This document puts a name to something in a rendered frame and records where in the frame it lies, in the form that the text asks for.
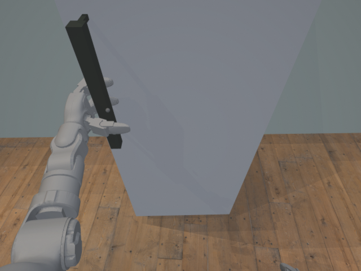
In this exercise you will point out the fridge door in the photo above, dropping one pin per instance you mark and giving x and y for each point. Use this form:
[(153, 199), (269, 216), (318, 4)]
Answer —
[(197, 83)]

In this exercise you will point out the handle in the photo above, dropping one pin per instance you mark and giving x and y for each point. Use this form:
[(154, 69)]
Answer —
[(82, 44)]

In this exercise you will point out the robot left hand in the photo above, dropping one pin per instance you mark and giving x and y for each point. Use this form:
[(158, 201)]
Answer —
[(78, 107)]

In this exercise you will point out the left robot upper arm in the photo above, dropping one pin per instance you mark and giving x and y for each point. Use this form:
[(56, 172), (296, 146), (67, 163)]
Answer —
[(52, 244)]

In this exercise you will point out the left robot forearm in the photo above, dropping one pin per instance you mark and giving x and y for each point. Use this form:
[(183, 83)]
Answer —
[(58, 195)]

